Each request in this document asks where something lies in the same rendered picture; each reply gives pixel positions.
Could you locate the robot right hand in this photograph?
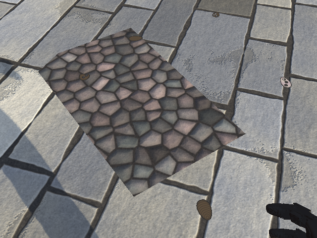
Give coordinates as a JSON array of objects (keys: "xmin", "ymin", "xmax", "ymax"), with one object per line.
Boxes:
[{"xmin": 266, "ymin": 203, "xmax": 317, "ymax": 238}]

